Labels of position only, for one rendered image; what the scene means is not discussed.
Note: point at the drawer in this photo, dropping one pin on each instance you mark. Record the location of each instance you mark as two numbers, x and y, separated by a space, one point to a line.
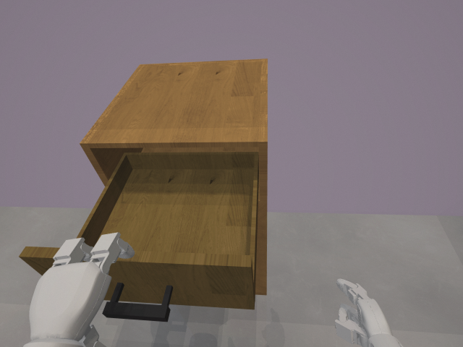
192 220

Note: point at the right robot hand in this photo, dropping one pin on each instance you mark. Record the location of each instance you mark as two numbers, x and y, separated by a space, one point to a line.
357 326

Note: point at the cabinet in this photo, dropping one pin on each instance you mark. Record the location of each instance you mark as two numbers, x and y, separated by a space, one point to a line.
190 107

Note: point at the left robot hand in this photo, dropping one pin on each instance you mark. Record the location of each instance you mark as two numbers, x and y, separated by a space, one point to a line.
70 293

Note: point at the handle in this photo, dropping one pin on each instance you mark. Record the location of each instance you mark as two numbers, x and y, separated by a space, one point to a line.
151 312

